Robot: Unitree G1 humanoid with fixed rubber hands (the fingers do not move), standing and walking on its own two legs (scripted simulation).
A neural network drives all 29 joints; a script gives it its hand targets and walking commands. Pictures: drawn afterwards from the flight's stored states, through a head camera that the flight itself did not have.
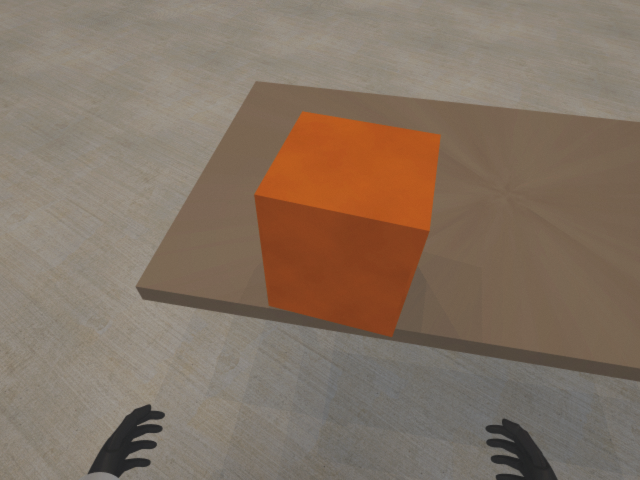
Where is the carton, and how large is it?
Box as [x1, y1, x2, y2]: [254, 111, 440, 336]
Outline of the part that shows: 302,111 254,194 269,305 391,336 429,230 440,135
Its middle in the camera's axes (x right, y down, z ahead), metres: +0.05 -0.03 +0.61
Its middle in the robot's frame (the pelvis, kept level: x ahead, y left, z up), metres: +0.48 -0.03 +0.04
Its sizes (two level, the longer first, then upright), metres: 0.210 0.200 0.250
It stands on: a table, 0.66 m high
